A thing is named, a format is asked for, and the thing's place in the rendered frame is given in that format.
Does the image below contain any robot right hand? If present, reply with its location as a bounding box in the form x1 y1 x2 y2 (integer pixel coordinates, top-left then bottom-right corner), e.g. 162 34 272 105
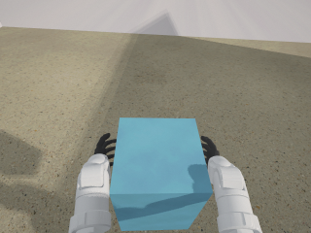
200 136 220 169

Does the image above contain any robot left forearm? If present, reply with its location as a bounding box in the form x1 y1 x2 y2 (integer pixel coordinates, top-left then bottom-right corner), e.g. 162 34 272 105
68 153 112 233

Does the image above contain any robot left hand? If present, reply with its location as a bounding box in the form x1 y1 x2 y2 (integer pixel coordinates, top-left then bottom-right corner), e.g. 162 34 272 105
94 133 117 167

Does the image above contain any robot right forearm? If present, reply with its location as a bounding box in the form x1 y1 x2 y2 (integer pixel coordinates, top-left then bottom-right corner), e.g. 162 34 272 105
207 155 262 233

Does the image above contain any carton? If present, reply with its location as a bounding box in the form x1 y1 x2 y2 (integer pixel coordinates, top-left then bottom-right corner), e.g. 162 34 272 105
109 117 213 231

